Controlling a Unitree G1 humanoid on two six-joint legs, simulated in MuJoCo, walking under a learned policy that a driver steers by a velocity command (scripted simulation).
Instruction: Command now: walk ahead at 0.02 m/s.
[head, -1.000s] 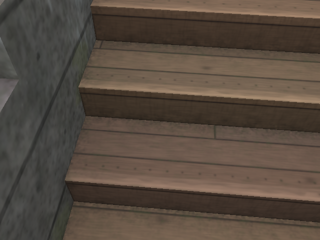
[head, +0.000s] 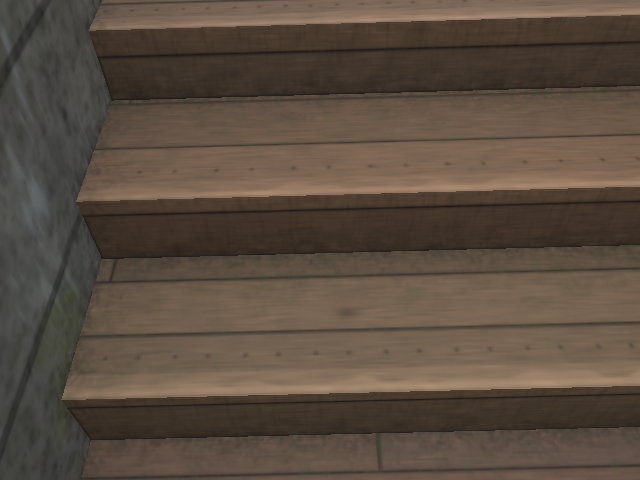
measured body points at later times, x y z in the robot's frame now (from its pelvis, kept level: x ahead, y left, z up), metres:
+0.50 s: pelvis +0.04 +0.03 +0.01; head +0.04 +0.03 +0.46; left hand +0.07 +0.26 -0.14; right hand +0.14 -0.21 -0.12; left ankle +0.04 +0.15 -0.71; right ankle +0.01 -0.05 -0.72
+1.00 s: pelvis +0.19 +0.08 +0.04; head +0.19 +0.07 +0.49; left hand +0.43 +0.22 -0.04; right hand +0.08 -0.08 -0.12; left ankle +0.05 +0.16 -0.71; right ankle +0.31 -0.03 -0.52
